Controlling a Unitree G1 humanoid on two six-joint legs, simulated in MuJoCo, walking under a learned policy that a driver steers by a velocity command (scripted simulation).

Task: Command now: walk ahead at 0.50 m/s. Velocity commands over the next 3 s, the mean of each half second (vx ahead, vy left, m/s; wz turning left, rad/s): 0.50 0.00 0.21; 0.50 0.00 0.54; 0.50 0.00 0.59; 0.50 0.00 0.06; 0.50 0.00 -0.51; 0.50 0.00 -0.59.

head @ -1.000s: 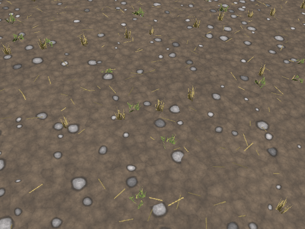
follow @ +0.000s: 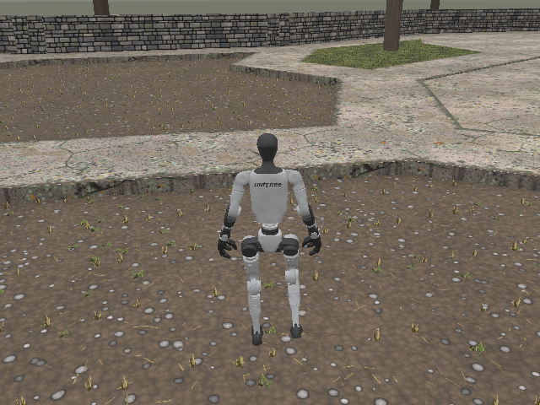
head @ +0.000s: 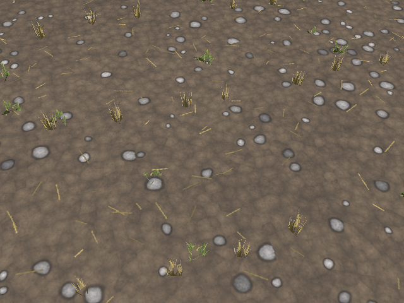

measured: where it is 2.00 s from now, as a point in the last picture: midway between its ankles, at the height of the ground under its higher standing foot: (114, 187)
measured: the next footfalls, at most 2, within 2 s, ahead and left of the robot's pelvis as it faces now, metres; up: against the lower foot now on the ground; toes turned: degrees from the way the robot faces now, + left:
right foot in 0.36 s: +0.37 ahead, -0.15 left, +0.00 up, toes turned +3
left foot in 0.88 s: +0.58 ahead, +0.16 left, +0.00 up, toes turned +25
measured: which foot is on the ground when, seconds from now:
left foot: down 0.00-0.36, up 0.38-0.86, down 0.88-1.00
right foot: up 0.00-0.34, down 0.36-0.90, up 0.92-1.00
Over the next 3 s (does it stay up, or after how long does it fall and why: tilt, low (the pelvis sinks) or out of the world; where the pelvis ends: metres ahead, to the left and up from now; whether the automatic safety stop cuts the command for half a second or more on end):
stays up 1.43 0.63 -0.01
